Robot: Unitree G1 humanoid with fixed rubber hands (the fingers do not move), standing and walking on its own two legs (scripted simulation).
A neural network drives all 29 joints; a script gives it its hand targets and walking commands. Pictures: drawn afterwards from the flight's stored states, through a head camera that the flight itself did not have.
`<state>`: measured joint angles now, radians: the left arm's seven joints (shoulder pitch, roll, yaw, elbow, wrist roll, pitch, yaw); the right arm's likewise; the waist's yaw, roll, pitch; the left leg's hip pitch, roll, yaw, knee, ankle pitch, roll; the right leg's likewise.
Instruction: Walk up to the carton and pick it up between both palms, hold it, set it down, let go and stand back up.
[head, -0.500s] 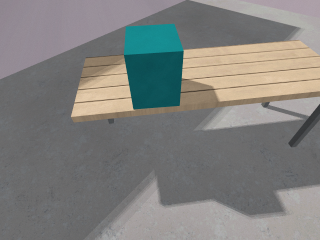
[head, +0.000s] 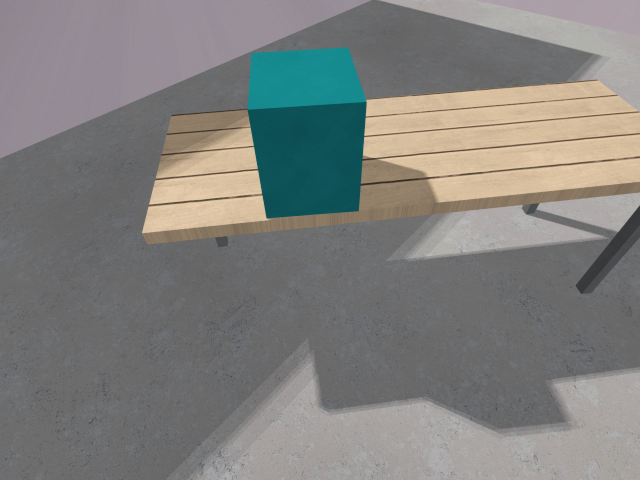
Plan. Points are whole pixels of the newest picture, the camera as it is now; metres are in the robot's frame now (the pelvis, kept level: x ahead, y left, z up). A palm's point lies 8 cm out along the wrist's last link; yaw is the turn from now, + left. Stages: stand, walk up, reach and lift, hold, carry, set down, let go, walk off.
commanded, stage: stand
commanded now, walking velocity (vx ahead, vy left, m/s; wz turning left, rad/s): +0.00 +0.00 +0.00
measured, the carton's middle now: (306, 134) +0.87 +0.04 -0.04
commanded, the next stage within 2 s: none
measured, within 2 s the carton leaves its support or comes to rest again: neither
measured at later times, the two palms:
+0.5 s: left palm out of the picture -0.03 +0.21 -0.15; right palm out of the picture -0.03 -0.21 -0.15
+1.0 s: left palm out of the picture -0.03 +0.20 -0.15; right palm out of the picture -0.03 -0.21 -0.15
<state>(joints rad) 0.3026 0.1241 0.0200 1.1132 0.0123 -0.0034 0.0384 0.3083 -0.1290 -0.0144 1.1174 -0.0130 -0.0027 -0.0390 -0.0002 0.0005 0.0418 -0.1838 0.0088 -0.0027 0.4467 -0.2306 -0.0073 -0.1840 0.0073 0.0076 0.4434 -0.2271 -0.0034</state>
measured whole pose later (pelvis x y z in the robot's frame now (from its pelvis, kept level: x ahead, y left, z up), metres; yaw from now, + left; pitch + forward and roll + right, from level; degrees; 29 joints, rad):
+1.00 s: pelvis +0.01 +0.00 +0.00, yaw +0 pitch -1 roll +0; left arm 0.33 0.11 0.00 1.14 0.01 -0.01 0.04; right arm 0.34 -0.12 0.00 1.15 -0.01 -0.01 -0.04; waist 0.00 0.00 0.03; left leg -0.19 0.01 -0.01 0.44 -0.24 -0.01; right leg -0.18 0.01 0.01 0.44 -0.23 0.00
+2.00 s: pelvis +0.01 +0.00 +0.00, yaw +0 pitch -1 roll +0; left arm 0.34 0.11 0.00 1.14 0.01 -0.01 0.04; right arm 0.34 -0.11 0.00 1.15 -0.01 -0.01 -0.04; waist 0.00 0.00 0.04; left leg -0.17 0.01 -0.01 0.44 -0.24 -0.01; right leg -0.17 0.01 0.01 0.43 -0.24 -0.01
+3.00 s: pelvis +0.01 +0.00 +0.00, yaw +0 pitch -1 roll +0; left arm 0.34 0.11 0.00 1.14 0.01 -0.02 0.04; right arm 0.35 -0.11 0.00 1.15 -0.01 -0.01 -0.04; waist 0.00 0.00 0.04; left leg -0.17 0.02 -0.01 0.43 -0.24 -0.02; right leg -0.17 0.01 0.01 0.43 -0.24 -0.01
